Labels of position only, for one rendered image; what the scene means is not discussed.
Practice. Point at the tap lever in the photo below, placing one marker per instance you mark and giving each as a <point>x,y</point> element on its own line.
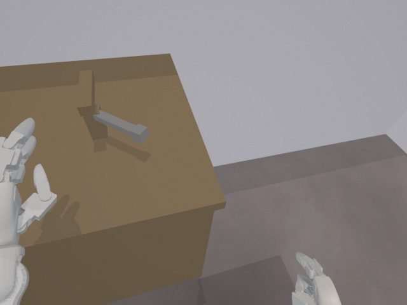
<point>139,133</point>

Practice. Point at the robot right hand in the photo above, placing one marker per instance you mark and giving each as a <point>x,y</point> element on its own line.
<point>320,291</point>

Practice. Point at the left robot forearm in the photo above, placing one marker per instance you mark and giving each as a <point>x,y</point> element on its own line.
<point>14,276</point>

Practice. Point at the counter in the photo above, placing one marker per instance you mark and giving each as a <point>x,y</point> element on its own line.
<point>129,218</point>

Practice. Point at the robot left hand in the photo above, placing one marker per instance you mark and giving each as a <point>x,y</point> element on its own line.
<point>14,152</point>

